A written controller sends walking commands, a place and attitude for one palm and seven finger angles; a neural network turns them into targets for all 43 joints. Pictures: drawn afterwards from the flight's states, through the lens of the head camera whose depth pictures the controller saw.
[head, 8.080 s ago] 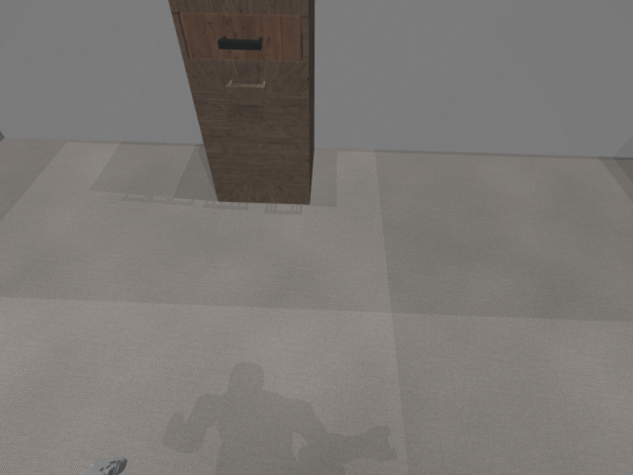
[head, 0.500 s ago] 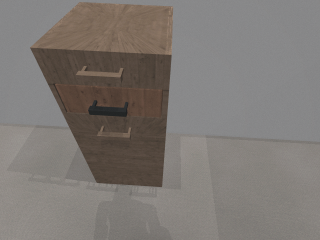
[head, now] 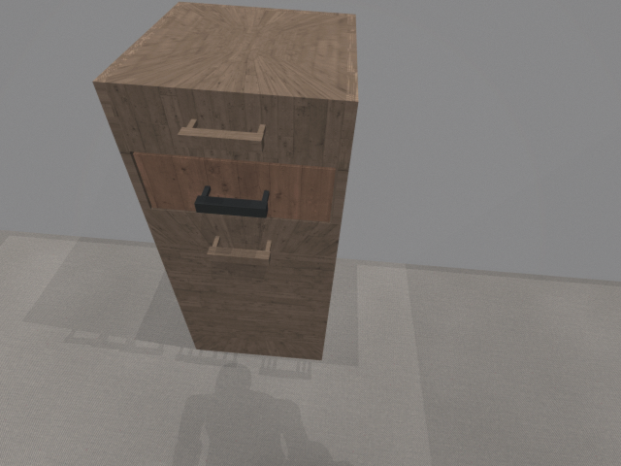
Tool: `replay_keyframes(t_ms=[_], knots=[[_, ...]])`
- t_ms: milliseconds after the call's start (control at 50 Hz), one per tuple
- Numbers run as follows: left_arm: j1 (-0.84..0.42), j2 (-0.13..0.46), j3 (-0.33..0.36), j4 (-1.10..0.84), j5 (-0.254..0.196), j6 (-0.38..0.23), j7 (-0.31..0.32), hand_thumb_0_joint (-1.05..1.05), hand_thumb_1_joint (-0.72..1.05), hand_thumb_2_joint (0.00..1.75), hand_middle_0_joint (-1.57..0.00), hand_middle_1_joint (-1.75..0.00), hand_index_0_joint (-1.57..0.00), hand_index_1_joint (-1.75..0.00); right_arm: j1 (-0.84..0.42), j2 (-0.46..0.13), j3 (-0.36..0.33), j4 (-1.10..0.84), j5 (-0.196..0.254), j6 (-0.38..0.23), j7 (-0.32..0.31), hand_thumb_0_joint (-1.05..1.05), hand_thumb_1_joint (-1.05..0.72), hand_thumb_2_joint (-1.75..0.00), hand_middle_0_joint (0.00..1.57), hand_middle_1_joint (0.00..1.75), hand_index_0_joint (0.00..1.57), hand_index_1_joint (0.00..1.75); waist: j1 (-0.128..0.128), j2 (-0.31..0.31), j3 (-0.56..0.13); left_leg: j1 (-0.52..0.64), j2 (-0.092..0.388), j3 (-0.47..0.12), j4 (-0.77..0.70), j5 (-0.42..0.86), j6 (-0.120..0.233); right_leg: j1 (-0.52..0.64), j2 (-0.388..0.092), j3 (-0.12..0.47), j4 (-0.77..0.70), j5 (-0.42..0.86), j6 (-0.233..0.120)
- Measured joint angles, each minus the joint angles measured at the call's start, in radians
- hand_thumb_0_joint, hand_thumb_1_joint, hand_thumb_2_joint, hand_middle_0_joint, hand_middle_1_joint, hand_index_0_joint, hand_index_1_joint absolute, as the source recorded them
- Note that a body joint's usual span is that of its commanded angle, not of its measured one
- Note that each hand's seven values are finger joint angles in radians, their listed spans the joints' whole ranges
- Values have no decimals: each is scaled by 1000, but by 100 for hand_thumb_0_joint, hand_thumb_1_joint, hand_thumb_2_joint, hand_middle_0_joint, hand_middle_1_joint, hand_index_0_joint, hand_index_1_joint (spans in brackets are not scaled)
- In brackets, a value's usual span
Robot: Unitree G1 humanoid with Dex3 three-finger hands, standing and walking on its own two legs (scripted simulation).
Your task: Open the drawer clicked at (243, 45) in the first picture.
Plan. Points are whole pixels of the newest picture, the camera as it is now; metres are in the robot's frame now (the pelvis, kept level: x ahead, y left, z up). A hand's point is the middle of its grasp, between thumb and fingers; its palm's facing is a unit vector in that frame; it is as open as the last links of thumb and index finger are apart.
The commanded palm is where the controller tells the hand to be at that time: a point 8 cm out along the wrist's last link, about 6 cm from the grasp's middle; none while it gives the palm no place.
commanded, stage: look again from close up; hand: left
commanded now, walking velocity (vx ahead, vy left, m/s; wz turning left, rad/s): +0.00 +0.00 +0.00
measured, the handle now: (234, 199) +0.59 +0.18 -0.02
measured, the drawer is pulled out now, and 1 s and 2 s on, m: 0.00 0.00 0.00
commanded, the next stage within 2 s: shuffle to correct the standing spot in 0.06 s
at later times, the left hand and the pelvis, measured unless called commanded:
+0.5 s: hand out of the picture -0.03 +0.15 -0.18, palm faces +0.08 -0.99 -0.14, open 7.4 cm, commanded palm none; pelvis +0.03 -0.01 -0.01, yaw +1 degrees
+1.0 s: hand out of the picture +0.11 +0.17 -0.18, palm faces +0.05 -0.97 -0.23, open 7.3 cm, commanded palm none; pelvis +0.07 -0.01 +0.00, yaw +0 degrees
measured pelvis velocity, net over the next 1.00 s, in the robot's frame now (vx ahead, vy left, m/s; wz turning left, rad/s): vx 0.07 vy -0.01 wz -0.01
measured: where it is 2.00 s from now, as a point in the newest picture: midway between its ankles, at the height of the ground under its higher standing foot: outside the picture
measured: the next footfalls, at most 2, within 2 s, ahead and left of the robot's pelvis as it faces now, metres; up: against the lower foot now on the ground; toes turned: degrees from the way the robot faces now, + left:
right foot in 0.74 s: +0.11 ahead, -0.13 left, +0.00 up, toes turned -6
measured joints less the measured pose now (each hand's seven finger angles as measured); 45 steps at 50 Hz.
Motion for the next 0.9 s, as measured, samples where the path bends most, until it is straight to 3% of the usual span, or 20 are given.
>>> replay_keyframes(t_ms=[240,380,560,660,700,740,820,900], knots=[[40,-18,-4,33,1,-3,-5,1,91,90,-20,-30,-20,-30,2,7,5,31,4,-6,2,0,-91,-90,20,30,20,30,5,-5,5,11,-3,1,-35,20,-1,6,-1,0,-25,14,0],[86,-34,7,44,9,-5,-19,1,91,90,-20,-30,-20,-30,29,9,-9,44,-2,3,6,0,-91,-90,20,30,20,30,10,-2,-14,-7,4,-7,12,-27,-2,-10,10,4,21,-43,-26],[139,-50,26,74,4,-27,-18,1,91,90,-20,-30,-20,-30,38,17,-13,53,2,-26,8,0,-91,-90,20,30,19,30,18,-14,-10,2,11,-13,91,-115,-16,21,15,2,55,-102,-11],[111,-53,23,94,3,-11,-14,1,91,90,-20,-30,-20,-30,19,35,-8,45,-1,-63,-15,0,-91,-90,20,30,19,30,11,-25,10,52,10,25,61,-135,-3,-72,10,-5,265,-214,-46],[73,-53,25,85,-2,-10,-11,1,91,90,-20,-30,-20,-30,17,43,-2,48,-2,-59,-24,0,-91,-90,20,30,19,30,3,-16,28,77,12,23,34,-126,-10,-85,15,-25,219,-180,-45],[41,-47,26,62,-6,-25,-7,1,91,90,-20,-30,-20,-30,19,52,4,58,6,-49,-28,0,-91,-90,20,30,19,30,3,-20,41,91,3,22,30,-129,-21,-62,8,-28,83,32,-39],[-12,-42,20,50,-3,-26,12,2,93,90,-20,-30,-20,-30,7,55,-4,85,16,-17,-28,0,-91,-90,20,30,20,30,-1,11,33,112,12,5,5,-128,-42,-32,19,-44,58,-37,-43],[-43,-17,28,15,-7,-24,19,3,94,90,-20,-30,-20,-30,-11,47,-17,75,17,5,-28,1,-92,-90,21,30,20,30,-6,15,35,89,16,-2,17,-118,-41,-37,21,-57,44,-33,-48]])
